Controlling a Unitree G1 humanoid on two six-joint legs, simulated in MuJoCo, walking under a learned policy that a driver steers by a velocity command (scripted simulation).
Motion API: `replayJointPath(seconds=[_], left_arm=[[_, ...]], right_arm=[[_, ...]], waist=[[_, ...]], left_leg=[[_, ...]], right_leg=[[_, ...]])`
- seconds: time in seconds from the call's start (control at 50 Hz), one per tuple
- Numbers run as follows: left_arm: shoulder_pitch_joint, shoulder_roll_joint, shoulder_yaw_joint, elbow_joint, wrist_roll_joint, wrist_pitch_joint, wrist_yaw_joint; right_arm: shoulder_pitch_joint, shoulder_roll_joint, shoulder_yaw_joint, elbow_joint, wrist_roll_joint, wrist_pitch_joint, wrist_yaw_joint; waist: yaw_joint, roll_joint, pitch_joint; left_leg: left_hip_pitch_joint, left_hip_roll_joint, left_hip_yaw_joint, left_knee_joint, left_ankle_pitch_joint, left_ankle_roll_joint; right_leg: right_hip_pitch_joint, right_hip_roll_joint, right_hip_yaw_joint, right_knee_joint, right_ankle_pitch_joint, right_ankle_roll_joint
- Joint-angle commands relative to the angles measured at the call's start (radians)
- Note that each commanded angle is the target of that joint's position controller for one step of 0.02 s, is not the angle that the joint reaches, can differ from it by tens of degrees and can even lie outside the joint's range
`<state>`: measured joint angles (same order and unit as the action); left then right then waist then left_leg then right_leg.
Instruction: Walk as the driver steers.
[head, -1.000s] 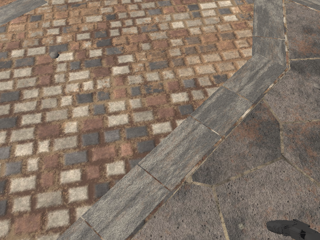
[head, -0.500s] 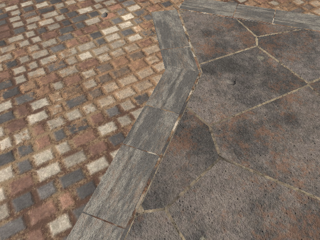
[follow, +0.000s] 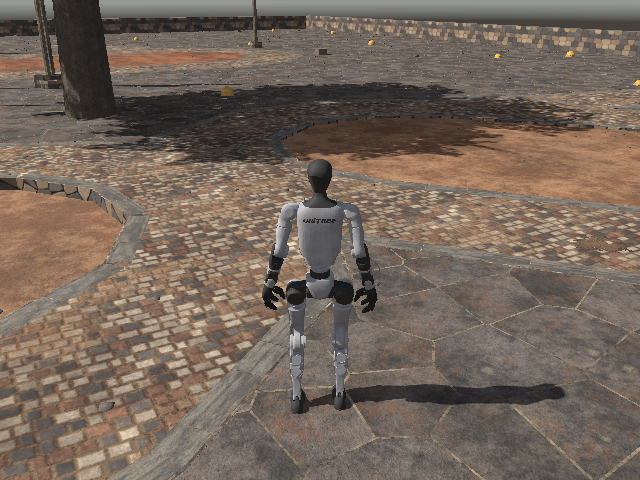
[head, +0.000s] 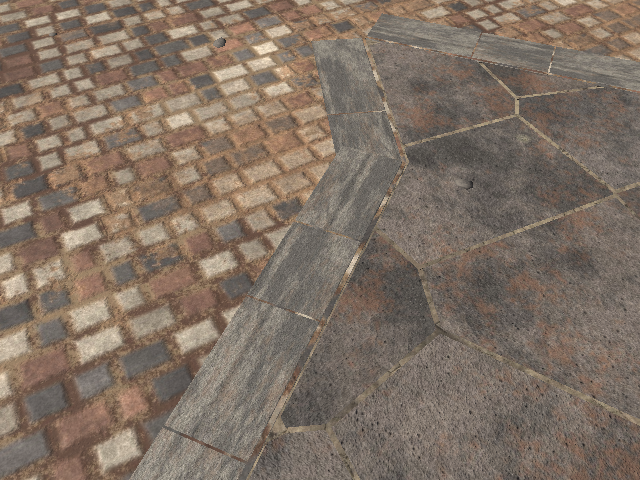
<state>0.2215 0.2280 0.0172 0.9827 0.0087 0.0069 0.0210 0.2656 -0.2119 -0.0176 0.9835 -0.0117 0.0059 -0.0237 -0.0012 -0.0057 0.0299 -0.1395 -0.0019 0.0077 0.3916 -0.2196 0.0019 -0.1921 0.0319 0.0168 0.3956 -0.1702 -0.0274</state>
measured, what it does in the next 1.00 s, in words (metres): walks ahead: left foot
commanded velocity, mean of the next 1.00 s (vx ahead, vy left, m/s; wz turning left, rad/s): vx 0.31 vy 0.00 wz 0.13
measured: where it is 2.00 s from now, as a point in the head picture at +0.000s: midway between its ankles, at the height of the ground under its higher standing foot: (266, 358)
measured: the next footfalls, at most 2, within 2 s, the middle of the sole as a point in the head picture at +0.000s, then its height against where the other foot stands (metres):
left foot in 0.90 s outside the picture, level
right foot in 1.46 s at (320, 380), level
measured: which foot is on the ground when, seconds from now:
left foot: down 0.00-0.44, up 0.46-0.88, down 0.90-1.00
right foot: down 0.00-0.92, up 0.94-1.00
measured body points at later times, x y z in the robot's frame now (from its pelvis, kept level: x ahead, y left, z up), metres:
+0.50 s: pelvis +0.05 -0.02 -0.01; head +0.04 -0.04 +0.44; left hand +0.05 +0.23 -0.15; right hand +0.04 -0.27 -0.17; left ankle +0.00 +0.11 -0.72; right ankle +0.03 -0.10 -0.75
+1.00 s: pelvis +0.30 +0.02 -0.03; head +0.33 +0.02 +0.42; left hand +0.24 +0.25 -0.17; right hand +0.45 -0.21 -0.16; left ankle +0.36 +0.06 -0.74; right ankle +0.14 -0.11 -0.63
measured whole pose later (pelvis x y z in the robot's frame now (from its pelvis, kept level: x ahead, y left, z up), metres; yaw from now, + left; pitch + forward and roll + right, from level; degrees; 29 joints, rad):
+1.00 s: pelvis +0.30 +0.02 -0.03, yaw +11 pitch +0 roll +1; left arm 0.36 0.18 0.02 1.03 0.02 -0.10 0.01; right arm 0.14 -0.23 -0.07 0.95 -0.02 -0.04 0.02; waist 0.01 -0.01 0.07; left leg -0.38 -0.13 0.11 0.57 -0.20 0.17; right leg -0.25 -0.01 -0.03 1.25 -0.36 -0.06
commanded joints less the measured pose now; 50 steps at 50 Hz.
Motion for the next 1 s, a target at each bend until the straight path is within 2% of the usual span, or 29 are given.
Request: replayJointPath(seconds=[0.02, 0.16, 0.18, 0.22, 0.26, 0.3, 0.32, 0.34, 0.38, 0.42, 0.44, 0.46, 0.48, 0.5, 0.52, 0.56, 0.62, 0.7, 0.76, 0.8, 0.84, 0.86, 0.88, 0.9, 0.92, 0.94, 0.96, 0.98, 1.0], left_arm=[[0.003, 0.088, 0.016, -0.006, 0.000, -0.011, 0.005], [0.045, 0.077, 0.008, 0.063, 0.000, -0.010, 0.009], [0.059, 0.075, 0.007, 0.072, 0.000, -0.008, 0.009], [0.066, 0.099, 0.017, 0.071, 0.004, 0.000, 0.007], [0.049, 0.077, 0.016, 0.056, 0.012, 0.003, 0.000], [0.015, 0.024, 0.007, 0.034, 0.019, -0.010, -0.011], [0.014, 0.019, 0.006, 0.027, 0.027, -0.020, -0.017], [0.017, 0.041, 0.012, 0.020, 0.026, -0.030, -0.021], [0.063, 0.032, 0.014, 0.024, 0.019, -0.046, -0.029], [0.216, 0.005, 0.017, 0.081, 0.010, -0.057, -0.024], [0.303, 0.032, 0.025, 0.110, 0.014, -0.063, -0.013], [0.410, 0.118, 0.044, 0.125, 0.024, -0.073, -0.001], [0.433, 0.174, 0.058, 0.138, 0.019, -0.068, -0.005], [0.334, 0.136, 0.050, 0.110, 0.020, -0.069, -0.006], [0.255, 0.106, 0.042, 0.080, 0.015, -0.078, -0.010], [0.215, 0.071, 0.032, 0.061, 0.006, -0.099, -0.009], [0.298, 0.043, 0.021, 0.097, 0.009, -0.114, -0.003], [0.343, 0.029, 0.011, 0.113, 0.015, -0.118, 0.003], [0.339, 0.035, 0.007, 0.114, 0.014, -0.122, 0.009], [0.339, 0.050, 0.008, 0.120, 0.014, -0.124, 0.015], [0.317, 0.082, 0.014, 0.118, 0.011, -0.127, 0.022], [0.302, 0.100, 0.020, 0.113, 0.013, -0.121, 0.026], [0.287, 0.118, 0.026, 0.105, 0.014, -0.114, 0.026], [0.268, 0.128, 0.030, 0.093, 0.011, -0.110, 0.022], [0.269, 0.079, 0.022, 0.054, 0.016, -0.113, 0.011], [0.291, 0.036, 0.024, 0.004, -0.007, -0.118, -0.009], [0.173, 0.094, 0.033, -0.028, 0.009, -0.127, -0.014], [0.099, 0.103, 0.036, -0.059, 0.005, -0.139, -0.020], [0.090, 0.093, 0.037, -0.060, 0.006, -0.142, -0.018]], right_arm=[[0.031, -0.098, -0.018, -0.002, 0.000, -0.007, -0.005], [0.044, -0.078, -0.009, 0.052, 0.000, -0.008, -0.007], [0.058, -0.077, -0.008, 0.060, -0.001, -0.007, -0.007], [0.066, -0.108, -0.021, 0.059, -0.004, 0.002, -0.004], [0.088, -0.109, -0.026, 0.058, -0.005, 0.009, -0.001], [0.146, -0.129, -0.039, 0.078, -0.005, 0.004, -0.003], [0.140, -0.147, -0.050, 0.083, -0.007, -0.001, -0.004], [0.123, -0.146, -0.053, 0.079, -0.005, -0.007, -0.002], [0.052, -0.146, -0.057, 0.063, -0.004, -0.017, 0.004], [-0.020, -0.131, -0.061, 0.043, 0.002, -0.017, 0.007], [-0.045, -0.102, -0.055, 0.027, -0.003, -0.023, 0.009], [-0.051, -0.011, -0.032, -0.003, 0.001, -0.034, 0.019], [-0.077, -0.049, -0.040, -0.031, -0.021, -0.040, 0.026], [-0.093, -0.081, -0.046, -0.039, -0.031, -0.047, 0.036], [-0.080, -0.072, -0.045, -0.028, -0.024, -0.056, 0.048], [-0.055, -0.065, -0.046, -0.005, -0.027, -0.063, 0.061], [-0.086, -0.047, -0.044, -0.011, -0.024, -0.049, 0.067], [-0.246, -0.023, -0.030, -0.079, -0.015, -0.042, 0.065], [-0.338, -0.008, -0.014, -0.123, -0.012, -0.042, 0.069], [-0.347, -0.017, -0.013, -0.138, -0.012, -0.043, 0.067], [-0.265, -0.046, -0.025, -0.124, -0.012, -0.048, 0.058], [-0.167, -0.068, -0.036, -0.098, -0.012, -0.053, 0.054], [-0.028, -0.092, -0.051, -0.054, -0.012, -0.059, 0.049], [0.101, -0.128, -0.071, -0.017, -0.024, -0.063, 0.044], [0.200, -0.214, -0.098, -0.008, -0.033, -0.059, 0.034], [0.151, -0.258, -0.108, -0.027, -0.019, -0.044, 0.040], [0.082, -0.233, -0.105, -0.030, 0.004, -0.039, 0.041], [0.021, -0.182, -0.092, -0.042, 0.006, -0.041, 0.038], [-0.011, -0.135, -0.081, -0.043, 0.001, -0.047, 0.036]], waist=[[-0.004, 0.014, 0.020], [-0.001, 0.004, 0.030], [-0.002, 0.005, 0.010], [-0.006, 0.023, 0.037], [-0.019, 0.056, 0.107], [-0.040, 0.144, 0.096], [-0.034, 0.180, 0.087], [-0.021, 0.157, 0.076], [0.029, 0.143, 0.087], [0.101, 0.116, 0.107], [0.129, 0.021, 0.117], [0.148, -0.231, 0.062], [0.132, -0.235, 0.115], [0.072, -0.124, 0.169], [0.033, -0.072, 0.168], [0.005, -0.053, 0.121], [0.012, -0.064, 0.081], [0.039, -0.071, 0.108], [0.050, -0.084, 0.124], [0.040, -0.088, 0.118], [-0.007, -0.102, 0.058], [-0.052, -0.108, 0.001], [-0.103, -0.116, -0.076], [-0.167, -0.100, -0.134], [-0.178, 0.034, -0.225], [-0.103, 0.218, -0.295], [-0.095, 0.067, -0.178], [-0.072, 0.018, -0.074], [-0.025, -0.061, -0.006]], left_leg=[[-0.047, 0.094, -0.103, -0.097, -0.011, 0.034], [-0.056, 0.090, -0.102, -0.099, -0.025, 0.039], [-0.053, 0.081, -0.101, -0.105, -0.114, 0.042], [-0.094, 0.058, -0.109, -0.090, -0.394, 0.071], [-0.122, 0.092, -0.182, -0.127, -0.553, 0.110], [-0.038, 0.200, -0.334, -0.226, -0.566, 0.161], [-0.047, 0.272, -0.397, -0.275, -0.538, 0.194], [-0.068, 0.290, -0.405, -0.295, -0.508, 0.204], [-0.138, 0.250, -0.321, -0.263, -0.462, 0.182], [-0.316, 0.154, -0.200, -0.137, -0.468, 0.146], [-0.423, 0.099, -0.135, 0.021, -0.423, 0.124], [-0.555, -0.021, 0.024, 0.360, -0.335, 0.080], [-0.662, -0.034, 0.017, 0.533, -0.315, 0.093], [-0.663, 0.029, -0.033, 0.621, -0.218, 0.103], [-0.638, 0.055, -0.041, 0.637, -0.131, 0.100], [-0.586, 0.078, -0.019, 0.622, -0.023, 0.073], [-0.613, 0.067, 0.019, 0.628, 0.044, 0.051], [-0.634, 0.032, 0.038, 0.506, 0.099, 0.042], [-0.532, 0.013, 0.102, 0.329, 0.154, 0.061], [-0.452, -0.007, 0.137, 0.249, 0.150, 0.098], [-0.330, -0.061, 0.171, 0.225, 0.107, 0.144], [-0.241, -0.091, 0.178, 0.220, 0.070, 0.167], [-0.104, -0.111, 0.169, 0.182, 0.066, 0.194], [0.088, -0.081, 0.108, 0.118, 0.061, 0.229], [0.288, 0.164, -0.219, 0.105, -0.047, 0.300], [0.470, 0.370, -0.806, -0.085, -0.084, 0.472], [0.386, 0.326, -0.713, -0.141, -0.157, 0.433], [0.243, 0.303, -0.580, -0.166, -0.091, 0.393], [0.108, 0.261, -0.487, -0.186, 0.055, 0.353]], right_leg=[[-0.007, -0.097, 0.115, -0.090, -0.008, -0.021], [-0.015, -0.099, 0.115, -0.100, -0.027, -0.016], [-0.012, -0.089, 0.111, -0.102, -0.112, -0.018], [-0.076, -0.048, 0.087, -0.052, -0.380, -0.042], [-0.181, -0.028, 0.078, 0.006, -0.480, -0.056], [-0.244, 0.015, -0.015, 0.173, -0.284, -0.033], [-0.230, -0.001, -0.055, 0.278, -0.181, -0.026], [-0.221, -0.026, -0.048, 0.318, -0.195, -0.028], [-0.131, -0.032, -0.056, 0.241, -0.243, -0.044], [0.135, 0.022, -0.098, 0.049, -0.188, -0.060], [0.251, -0.030, 0.001, -0.048, -0.244, -0.069], [0.354, -0.282, 0.403, -0.252, -0.531, -0.119], [0.276, -0.407, 0.632, -0.337, -0.674, -0.186], [0.185, -0.402, 0.604, -0.331, -0.656, -0.202], [0.149, -0.352, 0.507, -0.332, -0.554, -0.183], [0.169, -0.274, 0.334, -0.336, -0.287, -0.149], [0.239, -0.230, 0.168, -0.295, 0.042, -0.136], [0.228, -0.217, 0.034, -0.280, 0.295, -0.126], [0.199, -0.216, -0.046, -0.285, 0.400, -0.113], [0.226, -0.233, -0.087, -0.247, 0.570, -0.102], [0.280, -0.246, -0.130, -0.099, 0.914, -0.084], [0.298, -0.251, -0.147, 0.044, 1.032, -0.078], [0.285, -0.256, -0.152, 0.223, 1.029, -0.076], [0.163, -0.238, -0.173, 0.447, 0.857, -0.066], [-0.057, -0.166, -0.185, 0.793, 0.300, -0.051], [-0.428, 0.051, -0.063, 1.111, -0.344, -0.015], [-0.545, -0.035, 0.050, 1.107, -0.238, -0.038], [-0.542, -0.077, 0.043, 1.032, -0.139, -0.040], [-0.481, -0.110, 0.039, 0.945, -0.101, -0.032]])
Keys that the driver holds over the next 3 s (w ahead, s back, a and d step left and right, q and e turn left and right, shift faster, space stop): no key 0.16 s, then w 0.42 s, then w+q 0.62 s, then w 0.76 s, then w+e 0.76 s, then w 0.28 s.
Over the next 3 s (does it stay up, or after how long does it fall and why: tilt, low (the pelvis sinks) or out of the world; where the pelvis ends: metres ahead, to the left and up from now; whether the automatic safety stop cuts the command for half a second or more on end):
stays up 1.35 0.30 -0.01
